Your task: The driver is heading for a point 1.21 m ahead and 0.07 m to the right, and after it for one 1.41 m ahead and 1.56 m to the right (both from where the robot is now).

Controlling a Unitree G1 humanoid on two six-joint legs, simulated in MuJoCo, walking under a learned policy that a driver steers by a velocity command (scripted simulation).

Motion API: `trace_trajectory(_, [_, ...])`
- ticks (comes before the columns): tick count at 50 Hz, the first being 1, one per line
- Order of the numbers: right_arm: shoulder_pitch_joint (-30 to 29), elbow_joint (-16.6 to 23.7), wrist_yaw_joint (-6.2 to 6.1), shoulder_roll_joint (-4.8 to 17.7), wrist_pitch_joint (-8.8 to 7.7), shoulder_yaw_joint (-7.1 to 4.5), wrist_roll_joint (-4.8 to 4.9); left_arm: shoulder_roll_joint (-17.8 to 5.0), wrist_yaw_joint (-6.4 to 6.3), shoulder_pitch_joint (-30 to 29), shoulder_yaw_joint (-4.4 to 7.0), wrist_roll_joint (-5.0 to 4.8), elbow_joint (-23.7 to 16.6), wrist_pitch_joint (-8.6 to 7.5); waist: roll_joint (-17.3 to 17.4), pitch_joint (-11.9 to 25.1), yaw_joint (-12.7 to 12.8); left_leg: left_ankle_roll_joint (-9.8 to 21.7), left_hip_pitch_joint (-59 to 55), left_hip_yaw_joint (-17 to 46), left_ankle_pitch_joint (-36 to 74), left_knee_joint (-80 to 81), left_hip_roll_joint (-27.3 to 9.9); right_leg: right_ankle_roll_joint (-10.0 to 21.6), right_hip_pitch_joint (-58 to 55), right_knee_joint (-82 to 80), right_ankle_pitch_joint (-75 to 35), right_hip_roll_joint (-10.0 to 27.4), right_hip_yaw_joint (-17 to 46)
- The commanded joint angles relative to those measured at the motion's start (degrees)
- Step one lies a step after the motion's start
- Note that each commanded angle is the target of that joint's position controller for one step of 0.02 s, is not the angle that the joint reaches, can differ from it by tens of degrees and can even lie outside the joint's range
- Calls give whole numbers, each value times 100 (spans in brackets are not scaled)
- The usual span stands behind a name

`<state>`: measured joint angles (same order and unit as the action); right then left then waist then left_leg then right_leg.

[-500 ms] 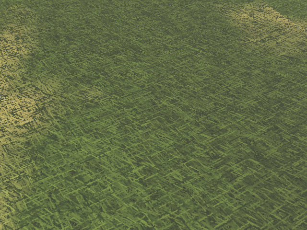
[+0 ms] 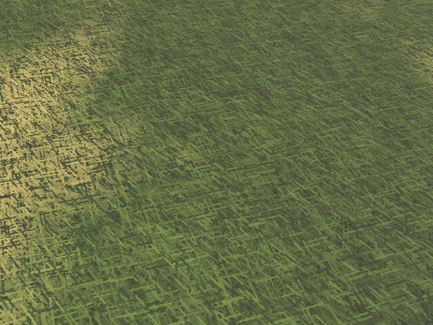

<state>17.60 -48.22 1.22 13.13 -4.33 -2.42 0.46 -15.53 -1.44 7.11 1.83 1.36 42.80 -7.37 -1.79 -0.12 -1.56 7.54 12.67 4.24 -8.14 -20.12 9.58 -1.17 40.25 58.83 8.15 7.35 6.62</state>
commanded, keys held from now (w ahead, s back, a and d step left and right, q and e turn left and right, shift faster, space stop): w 1.00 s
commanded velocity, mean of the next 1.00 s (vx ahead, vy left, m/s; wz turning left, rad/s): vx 0.50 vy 0.00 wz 0.13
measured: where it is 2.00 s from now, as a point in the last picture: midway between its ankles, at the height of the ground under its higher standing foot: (218, 181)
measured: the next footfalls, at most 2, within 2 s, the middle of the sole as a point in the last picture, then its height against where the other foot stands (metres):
right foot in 0.24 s outside the picture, level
left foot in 0.76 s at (177, 306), level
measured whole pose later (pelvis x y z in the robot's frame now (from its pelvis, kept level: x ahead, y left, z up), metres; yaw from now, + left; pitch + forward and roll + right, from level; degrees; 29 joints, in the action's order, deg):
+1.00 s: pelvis +0.52 +0.04 +0.00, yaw +6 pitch +2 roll +1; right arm 18.2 -46.4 2.0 14.7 -5.6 -2.6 -0.1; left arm -17.3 -0.2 12.9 2.8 -0.4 44.5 -4.1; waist -2.9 0.3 -1.6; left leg 4.6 10.9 -2.2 -8.8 -17.9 4.1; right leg 0.4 36.3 60.5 12.1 6.5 2.4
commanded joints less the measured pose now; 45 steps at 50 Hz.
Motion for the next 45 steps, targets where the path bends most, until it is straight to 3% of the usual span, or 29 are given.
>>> trace_trajectory(1, [-77,457,-134,892,-83,-214,58,-222,-73,-74,52,11,-368,43,458,-55,48,751,883,1046,672,779,-1177,-144,-715,-1348,-1047,-314,-401])
trace_trajectory(4, [305,353,-151,866,-59,-200,100,-181,-1,-605,8,-90,-501,2,623,59,-290,595,308,1175,357,597,-1316,-136,-871,-2381,-1494,-477,-438])
trace_trajectory(8, [596,254,-158,867,-15,-173,69,-419,173,-1035,52,-131,-746,-133,669,22,-433,604,-721,1760,503,70,-1792,128,-664,-2958,-883,-546,-366])
trace_trajectory(10, [510,267,-166,958,36,-187,40,-534,212,-810,97,-136,-748,-186,844,81,-249,511,-968,1913,1029,-191,-1894,328,-1076,-3206,-380,-653,-458])
trace_trajectory(11, [389,299,-162,941,55,-169,38,-612,200,-354,150,-124,-634,-205,886,248,19,412,-953,1825,1687,-527,-1737,488,-1737,-3482,-399,-761,-570])
trace_trajectory(12, [241,378,-139,796,40,-105,1,-826,167,440,242,-72,-462,-223,784,803,394,246,-641,1550,2233,-1425,-1434,780,-2972,-3399,-617,-465,-296])
trace_trajectory(13, [307,499,-126,578,-15,-9,-93,-1249,136,1518,356,-44,-336,-203,22,1658,739,-36,515,988,1220,-3123,-929,1337,-4805,-3186,-903,535,839])
trace_trajectory(14, [1071,414,-91,309,-109,78,81,-1409,188,2081,464,-92,-22,-101,-1757,2116,569,-396,2493,462,-2046,-4723,-244,2133,-6318,-3757,341,1529,3136])
trace_trajectory(15, [796,390,-91,851,-153,-17,186,-849,198,2005,336,-196,-69,-76,-1086,1498,669,-358,3289,777,-2285,-5376,-626,1920,-6020,-4087,1547,1538,3523])
trace_trajectory(16, [142,523,-87,1035,-153,-67,187,-604,181,1580,258,-216,-143,-37,-463,661,667,-361,3517,598,-1710,-5495,-878,1662,-5237,-4234,1396,1327,2757])
trace_trajectory(17, [-171,609,-89,933,-143,-46,85,-558,199,1215,206,-178,-228,-5,32,268,515,-405,3356,339,-1254,-5292,-1123,1570,-4508,-4415,741,1075,2148])
trace_trajectory(18, [-293,654,-88,832,-138,-60,-8,-496,233,1024,183,-151,-238,10,162,16,373,-446,3210,242,-976,-4947,-1298,1529,-4008,-4579,213,848,1763])
trace_trajectory(19, [-218,659,-85,733,-117,-64,-25,-443,259,940,156,-105,-230,7,7,9,227,-480,2910,182,-829,-4711,-1432,1459,-3679,-4713,-135,646,1416])
trace_trajectory(22, [-142,658,-100,495,-51,-21,-26,-510,299,1021,174,-159,-98,-19,-286,59,128,-636,2671,-77,-558,-4132,-1505,1496,-3325,-4931,-1152,382,690])
trace_trajectory(27, [-1118,963,-84,318,-103,57,-36,-743,208,1385,235,-213,117,91,-251,-46,400,-721,2523,-262,794,-2276,-1466,1329,-3299,-5026,-1589,219,51])
trace_trajectory(31, [-1805,1179,6,380,-141,49,42,-838,195,1762,241,-264,325,155,-295,-217,629,-670,2239,-340,1194,-1440,-1294,1264,-3522,-4924,-1145,377,56])
trace_trajectory(34, [-2076,1356,97,507,-194,12,65,-909,161,1819,265,-277,433,233,-328,-315,575,-468,2262,-301,723,-1076,-1244,1169,-4031,-4684,-1249,656,208])
trace_trajectory(36, [-1783,1318,120,659,-227,-56,48,-1023,132,1698,296,-269,442,295,-382,-127,324,-310,1646,-431,389,-848,-1089,1048,-4186,-4257,-2040,678,170])
trace_trajectory(37, [-1242,1162,94,811,-228,-149,27,-1023,122,1606,285,-260,428,323,-338,206,10,-184,829,-582,392,-675,-926,937,-4115,-3611,-2879,473,-29])
trace_trajectory(38, [-298,907,39,1107,-221,-285,5,-894,112,1566,226,-207,366,330,-195,839,-391,32,-580,-397,561,-761,-1128,767,-3562,-2469,-2942,177,-275])
trace_trajectory(39, [712,766,-19,1655,-185,-413,-73,-524,107,1774,79,-41,190,273,809,1782,-586,558,-2556,1221,842,-977,-2484,513,-2003,-428,-910,-359,-602])
trace_trajectory(40, [905,657,35,1731,-141,-418,-63,-30,158,2390,-58,-189,222,157,2085,2354,-310,1241,-3703,3571,-508,-103,-3278,324,-186,995,2504,-1067,-255])
trace_trajectory(41, [733,683,34,1207,-137,-294,18,-713,181,1899,101,-340,236,88,1327,1657,-455,984,-3176,3441,-1250,213,-3077,386,443,1532,2378,-711,95])
trace_trajectory(42, [267,750,25,1035,-134,-222,50,-874,189,1330,156,-377,62,66,942,881,-348,760,-2314,2611,-941,329,-2895,428,595,1442,1760,-443,-96])
trace_trajectory(43, [-145,813,49,901,-133,-167,9,-795,161,1094,154,-294,35,86,467,506,-153,658,-1508,2022,-297,488,-2636,375,315,1184,1256,-215,-211])
trace_trajectory(44, [-392,841,74,796,-144,-144,-41,-715,149,1076,174,-207,20,126,482,294,35,630,-945,1637,119,667,-2431,322,51,888,946,-63,-219])
trace_trajectory(45, [-502,828,88,727,-168,-127,-80,-622,152,1206,176,-192,46,187,617,261,198,609,-582,1370,326,844,-2278,283,-278,748,761,46,-199])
